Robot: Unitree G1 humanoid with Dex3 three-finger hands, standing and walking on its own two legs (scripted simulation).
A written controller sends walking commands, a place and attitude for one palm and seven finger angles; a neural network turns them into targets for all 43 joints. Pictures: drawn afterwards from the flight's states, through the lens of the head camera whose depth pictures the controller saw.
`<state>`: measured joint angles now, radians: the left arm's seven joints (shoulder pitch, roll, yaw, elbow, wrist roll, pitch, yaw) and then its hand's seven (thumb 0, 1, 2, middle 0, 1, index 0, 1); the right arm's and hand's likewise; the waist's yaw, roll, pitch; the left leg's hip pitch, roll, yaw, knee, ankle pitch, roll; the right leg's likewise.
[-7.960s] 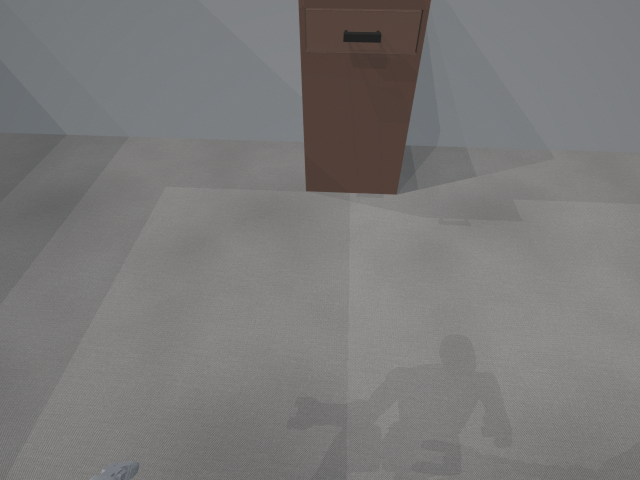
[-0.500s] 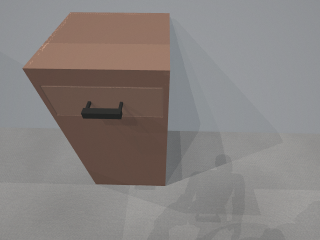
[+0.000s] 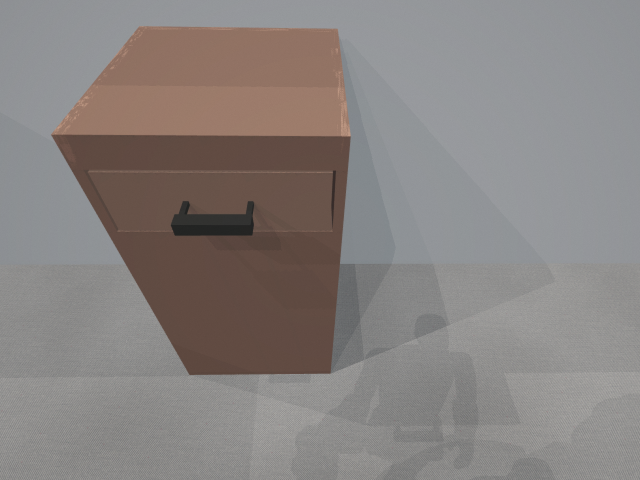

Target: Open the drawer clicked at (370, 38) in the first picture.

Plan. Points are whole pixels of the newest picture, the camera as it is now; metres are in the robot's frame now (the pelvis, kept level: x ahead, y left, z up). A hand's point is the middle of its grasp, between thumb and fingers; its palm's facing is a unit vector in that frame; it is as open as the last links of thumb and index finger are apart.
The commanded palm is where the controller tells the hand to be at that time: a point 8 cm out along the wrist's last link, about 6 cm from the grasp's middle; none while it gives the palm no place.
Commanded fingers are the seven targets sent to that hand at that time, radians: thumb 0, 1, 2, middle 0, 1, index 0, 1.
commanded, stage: look again from close up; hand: left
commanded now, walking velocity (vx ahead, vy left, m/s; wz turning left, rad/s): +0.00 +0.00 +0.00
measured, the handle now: (215, 215) +0.53 +0.21 +0.00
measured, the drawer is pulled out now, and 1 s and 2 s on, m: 0.00 0.00 0.00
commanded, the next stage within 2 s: raise the hand with hooked fingers in 0.28 s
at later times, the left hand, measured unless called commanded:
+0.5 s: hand out of the picture +0.07 +0.20 -0.11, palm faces -0.03 -0.91 -0.42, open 7.5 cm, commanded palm +0.08 +0.25 -0.04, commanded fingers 0.00 0.74 0.83 -0.21 -0.41 -0.21 -0.41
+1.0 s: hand (137, 463) +0.15 +0.22 -0.02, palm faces +0.15 -0.07 -0.99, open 9.8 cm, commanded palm +0.14 +0.23 +0.04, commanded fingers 0.00 0.15 0.58 -0.25 -0.78 -0.25 -0.78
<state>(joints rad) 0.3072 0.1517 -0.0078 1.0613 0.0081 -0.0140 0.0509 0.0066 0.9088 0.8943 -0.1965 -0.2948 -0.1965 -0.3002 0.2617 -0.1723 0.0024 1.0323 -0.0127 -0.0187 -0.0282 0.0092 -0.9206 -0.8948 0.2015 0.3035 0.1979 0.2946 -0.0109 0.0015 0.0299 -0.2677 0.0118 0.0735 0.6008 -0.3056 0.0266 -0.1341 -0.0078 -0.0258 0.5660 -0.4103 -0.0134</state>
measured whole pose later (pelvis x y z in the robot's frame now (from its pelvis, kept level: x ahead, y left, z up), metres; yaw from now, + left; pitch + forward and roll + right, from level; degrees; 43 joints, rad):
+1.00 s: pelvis -0.04 -0.05 -0.05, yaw +3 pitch +10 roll +0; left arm 0.38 0.42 0.02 -0.07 1.02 -0.15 0.47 0.01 0.36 0.67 -0.26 -0.64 -0.26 -0.64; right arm 0.02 -0.24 -0.03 0.55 -0.09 0.02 -0.01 0.01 -0.91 -0.89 0.20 0.30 0.20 0.30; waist 0.13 0.03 -0.12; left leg -0.78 0.04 -0.02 0.98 -0.38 -0.02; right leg -0.65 0.01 -0.11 1.02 -0.56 -0.08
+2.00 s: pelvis -0.03 +0.02 +0.01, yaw -2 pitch +0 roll +0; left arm -0.18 0.48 -0.09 0.07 0.91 0.19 0.00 0.00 -0.49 0.30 -0.31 -1.19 -0.31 -1.20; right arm 0.12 -0.22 0.03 0.62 0.02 0.12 -0.03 0.01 -0.91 -0.89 0.21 0.30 0.20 0.30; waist 0.08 0.08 -0.02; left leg -0.31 -0.05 -0.02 0.51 -0.21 0.03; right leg -0.21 -0.02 0.02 0.52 -0.32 0.02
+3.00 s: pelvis -0.01 -0.01 +0.00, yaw -3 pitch +6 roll +1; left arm -0.30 0.46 -0.08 0.32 0.93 0.01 0.07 0.00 -0.49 0.30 -0.32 -1.20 -0.31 -1.20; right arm 0.20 -0.26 -0.04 0.66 0.02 0.10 -0.06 0.01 -0.91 -0.89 0.20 0.30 0.20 0.30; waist 0.03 0.07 -0.06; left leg -0.41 -0.02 -0.02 0.58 -0.26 0.00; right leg -0.32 0.01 0.02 0.60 -0.38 -0.02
